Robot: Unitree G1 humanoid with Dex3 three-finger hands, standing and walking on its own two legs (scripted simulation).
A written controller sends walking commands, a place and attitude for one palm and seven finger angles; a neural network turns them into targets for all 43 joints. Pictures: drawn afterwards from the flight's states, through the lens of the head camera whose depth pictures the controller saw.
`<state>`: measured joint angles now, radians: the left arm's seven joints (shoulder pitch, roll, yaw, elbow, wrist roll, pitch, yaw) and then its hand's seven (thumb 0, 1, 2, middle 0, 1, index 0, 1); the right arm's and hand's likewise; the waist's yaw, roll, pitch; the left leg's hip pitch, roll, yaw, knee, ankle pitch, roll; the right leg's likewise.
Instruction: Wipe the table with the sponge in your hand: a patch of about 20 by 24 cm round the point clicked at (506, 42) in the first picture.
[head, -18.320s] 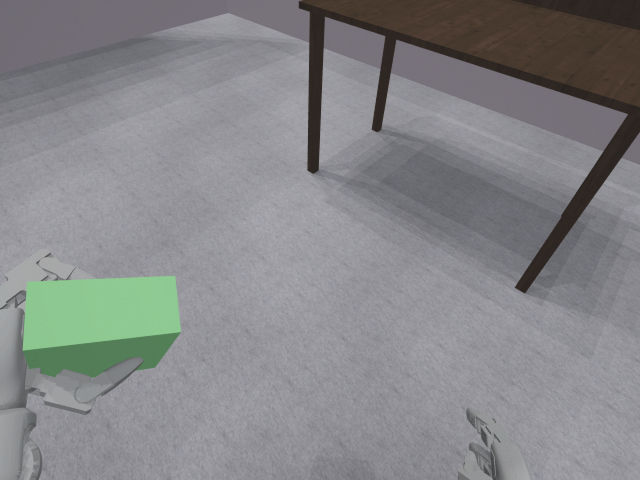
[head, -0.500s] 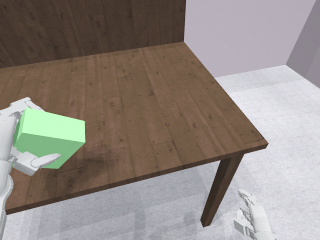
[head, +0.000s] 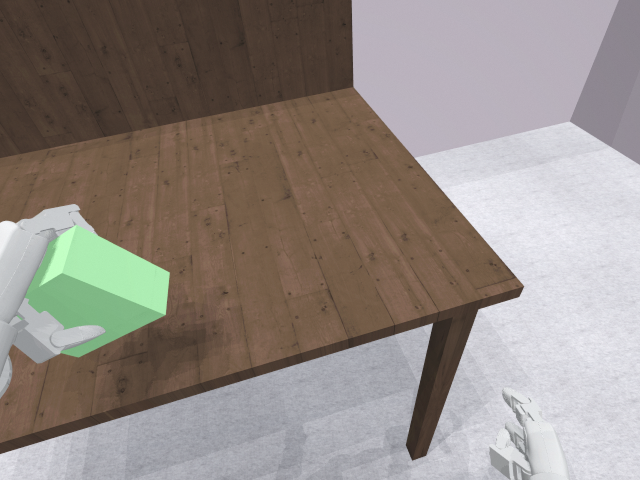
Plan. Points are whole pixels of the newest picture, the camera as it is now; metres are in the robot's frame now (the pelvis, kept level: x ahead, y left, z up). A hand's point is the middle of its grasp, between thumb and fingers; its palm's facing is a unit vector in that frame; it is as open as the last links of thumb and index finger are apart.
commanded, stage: turn the palm down, sponge in hand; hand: left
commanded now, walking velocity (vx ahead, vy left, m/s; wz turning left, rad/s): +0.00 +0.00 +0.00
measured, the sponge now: (93, 304) +0.22 +0.28 +0.16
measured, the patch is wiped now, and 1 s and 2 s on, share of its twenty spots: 0.00 0.00 0.00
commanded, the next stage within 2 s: move the sponge above the wiping area in 1.18 s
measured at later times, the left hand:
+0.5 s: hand (28, 271) +0.22 +0.31 +0.22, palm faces +0.24 -0.17 -0.96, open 9.8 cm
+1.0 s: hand (23, 272) +0.21 +0.31 +0.22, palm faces +0.25 -0.07 -0.97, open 9.8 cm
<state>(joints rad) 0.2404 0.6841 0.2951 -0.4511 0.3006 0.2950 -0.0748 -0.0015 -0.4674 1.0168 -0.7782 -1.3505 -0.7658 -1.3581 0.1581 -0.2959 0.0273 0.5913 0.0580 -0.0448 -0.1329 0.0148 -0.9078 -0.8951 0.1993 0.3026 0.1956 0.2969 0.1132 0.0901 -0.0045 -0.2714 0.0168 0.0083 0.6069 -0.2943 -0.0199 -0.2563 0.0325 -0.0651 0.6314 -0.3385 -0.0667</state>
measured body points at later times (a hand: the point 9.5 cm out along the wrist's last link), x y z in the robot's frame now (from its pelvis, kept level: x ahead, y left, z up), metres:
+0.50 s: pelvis -0.02 +0.03 +0.01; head -0.04 -0.02 +0.46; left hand +0.20 +0.32 +0.27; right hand +0.25 -0.16 -0.05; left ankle +0.02 +0.14 -0.73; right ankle +0.00 -0.07 -0.73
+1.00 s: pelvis -0.03 +0.02 +0.01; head -0.05 -0.03 +0.46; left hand +0.20 +0.31 +0.28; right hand +0.24 -0.16 -0.05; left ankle +0.02 +0.14 -0.73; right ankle +0.00 -0.07 -0.73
